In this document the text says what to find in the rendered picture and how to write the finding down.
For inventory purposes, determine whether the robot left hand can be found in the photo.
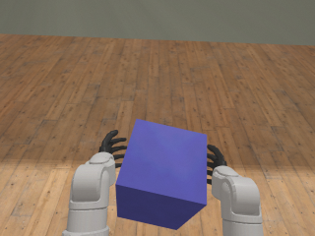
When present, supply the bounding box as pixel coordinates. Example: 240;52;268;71
98;130;127;168

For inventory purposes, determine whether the right robot forearm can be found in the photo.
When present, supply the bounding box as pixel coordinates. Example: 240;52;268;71
211;165;264;236

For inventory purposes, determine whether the left robot forearm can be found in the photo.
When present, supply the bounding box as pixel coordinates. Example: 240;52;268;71
62;151;116;236

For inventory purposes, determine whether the carton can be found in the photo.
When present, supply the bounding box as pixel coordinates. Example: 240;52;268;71
115;119;207;230

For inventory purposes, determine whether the robot right hand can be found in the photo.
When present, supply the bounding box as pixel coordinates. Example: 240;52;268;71
207;145;227;185

